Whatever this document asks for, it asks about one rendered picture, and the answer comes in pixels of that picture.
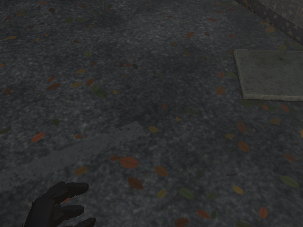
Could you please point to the left robot hand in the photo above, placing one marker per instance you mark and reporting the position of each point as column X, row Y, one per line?
column 46, row 211

